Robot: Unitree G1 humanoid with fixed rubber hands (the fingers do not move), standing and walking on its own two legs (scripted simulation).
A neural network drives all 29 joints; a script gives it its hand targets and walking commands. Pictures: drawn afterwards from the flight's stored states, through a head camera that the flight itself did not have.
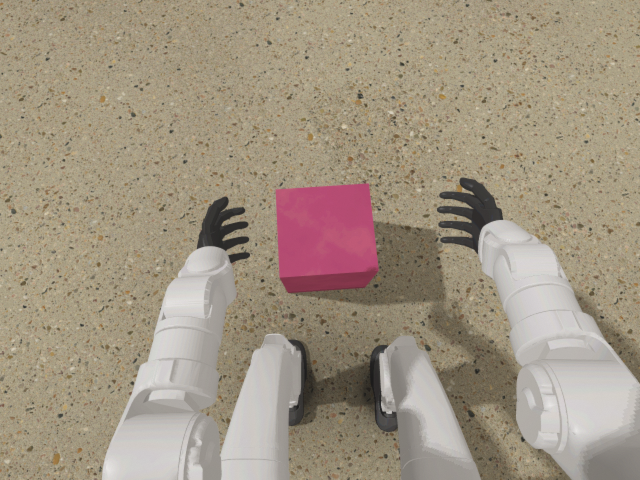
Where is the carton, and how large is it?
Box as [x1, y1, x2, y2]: [276, 183, 378, 292]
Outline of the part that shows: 368,183 276,189 279,276 288,292 364,287 376,273 378,268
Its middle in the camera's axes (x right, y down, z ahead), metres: +0.02 +0.01 +0.96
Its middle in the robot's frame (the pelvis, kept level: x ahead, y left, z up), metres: +0.51 +0.01 -0.54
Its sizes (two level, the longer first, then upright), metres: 0.210 0.200 0.250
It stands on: the floor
